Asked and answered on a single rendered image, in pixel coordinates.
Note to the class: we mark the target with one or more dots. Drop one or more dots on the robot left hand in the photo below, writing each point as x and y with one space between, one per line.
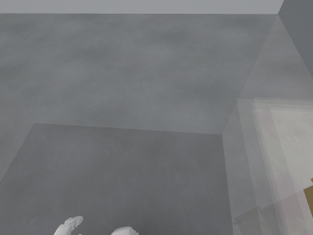
69 225

